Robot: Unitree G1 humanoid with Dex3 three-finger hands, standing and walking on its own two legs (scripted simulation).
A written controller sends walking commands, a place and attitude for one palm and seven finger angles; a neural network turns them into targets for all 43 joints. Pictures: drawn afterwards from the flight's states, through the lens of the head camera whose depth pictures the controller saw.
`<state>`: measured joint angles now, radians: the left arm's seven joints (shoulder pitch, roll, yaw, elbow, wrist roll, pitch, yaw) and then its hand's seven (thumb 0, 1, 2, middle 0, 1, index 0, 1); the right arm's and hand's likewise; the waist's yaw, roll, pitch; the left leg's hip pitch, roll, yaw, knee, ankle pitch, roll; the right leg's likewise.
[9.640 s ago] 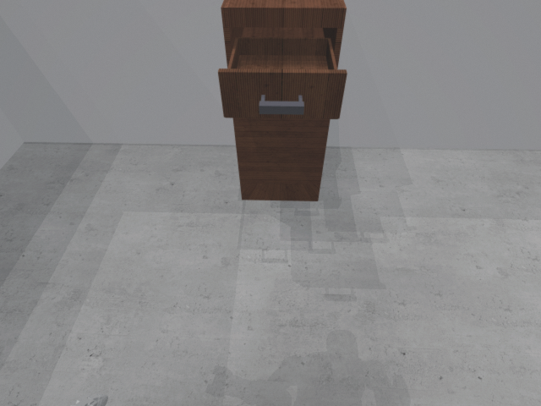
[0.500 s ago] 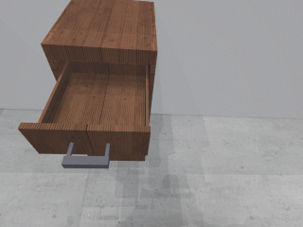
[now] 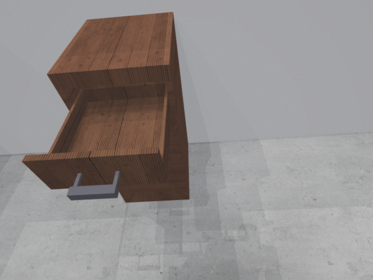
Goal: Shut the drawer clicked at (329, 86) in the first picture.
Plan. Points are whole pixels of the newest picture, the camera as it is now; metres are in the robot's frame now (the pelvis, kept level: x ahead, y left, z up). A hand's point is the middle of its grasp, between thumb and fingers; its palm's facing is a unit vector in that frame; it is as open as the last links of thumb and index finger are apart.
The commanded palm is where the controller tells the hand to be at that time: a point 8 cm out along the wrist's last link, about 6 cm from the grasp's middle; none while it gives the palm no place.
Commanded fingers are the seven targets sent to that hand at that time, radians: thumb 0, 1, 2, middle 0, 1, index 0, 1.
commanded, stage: come to a stop and stand still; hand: left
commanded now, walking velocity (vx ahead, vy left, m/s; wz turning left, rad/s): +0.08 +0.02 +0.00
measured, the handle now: (95, 184) +0.34 +0.27 -0.02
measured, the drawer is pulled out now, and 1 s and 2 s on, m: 0.30 0.30 0.30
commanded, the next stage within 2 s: look again from close up in 0.58 s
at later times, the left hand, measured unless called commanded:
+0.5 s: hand out of the picture -0.02 +0.23 -0.18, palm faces +0.04 -0.98 -0.18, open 7.3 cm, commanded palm none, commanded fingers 0.00 0.90 0.90 -0.20 -0.30 -0.20 -0.30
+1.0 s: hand out of the picture +0.00 +0.24 -0.18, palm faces -0.01 -0.97 -0.24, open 7.3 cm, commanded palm none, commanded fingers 0.00 0.90 0.90 -0.20 -0.30 -0.20 -0.30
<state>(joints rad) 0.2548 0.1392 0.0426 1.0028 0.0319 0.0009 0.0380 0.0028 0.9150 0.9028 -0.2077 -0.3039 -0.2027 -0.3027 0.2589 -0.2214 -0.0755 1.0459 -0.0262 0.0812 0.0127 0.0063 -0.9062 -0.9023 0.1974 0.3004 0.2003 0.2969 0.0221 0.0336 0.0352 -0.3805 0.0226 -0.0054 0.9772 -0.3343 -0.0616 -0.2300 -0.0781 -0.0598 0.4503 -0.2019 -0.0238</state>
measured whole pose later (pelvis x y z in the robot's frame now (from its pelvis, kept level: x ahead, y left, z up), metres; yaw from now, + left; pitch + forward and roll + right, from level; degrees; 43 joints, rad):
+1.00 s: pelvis -0.01 +0.06 -0.01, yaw -1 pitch -2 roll +1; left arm 0.28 0.15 -0.02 1.10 0.01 0.00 0.04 0.00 0.91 0.90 -0.20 -0.30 -0.20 -0.30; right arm 0.32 -0.16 0.02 1.06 -0.01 -0.02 -0.02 0.01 -0.91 -0.90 0.20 0.30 0.20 0.30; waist -0.01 0.05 0.03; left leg -0.15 -0.01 0.05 0.49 -0.31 0.02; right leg -0.22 -0.06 -0.01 0.53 -0.27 0.03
